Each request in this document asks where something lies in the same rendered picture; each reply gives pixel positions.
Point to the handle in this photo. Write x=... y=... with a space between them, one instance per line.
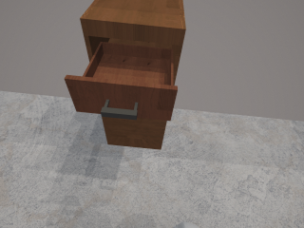
x=119 y=113

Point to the cabinet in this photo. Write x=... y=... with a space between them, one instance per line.
x=146 y=23

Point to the drawer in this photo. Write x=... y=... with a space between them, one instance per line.
x=127 y=74

